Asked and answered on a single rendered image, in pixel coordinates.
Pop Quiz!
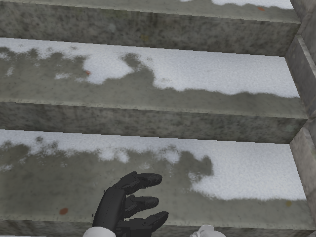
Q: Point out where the right robot shin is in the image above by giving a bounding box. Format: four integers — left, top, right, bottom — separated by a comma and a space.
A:
198, 224, 214, 233

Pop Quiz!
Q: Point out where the robot left forearm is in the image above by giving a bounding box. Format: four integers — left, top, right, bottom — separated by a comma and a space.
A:
83, 226, 117, 237

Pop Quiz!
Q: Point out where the robot left hand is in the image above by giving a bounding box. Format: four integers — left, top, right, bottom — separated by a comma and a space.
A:
92, 171, 169, 237

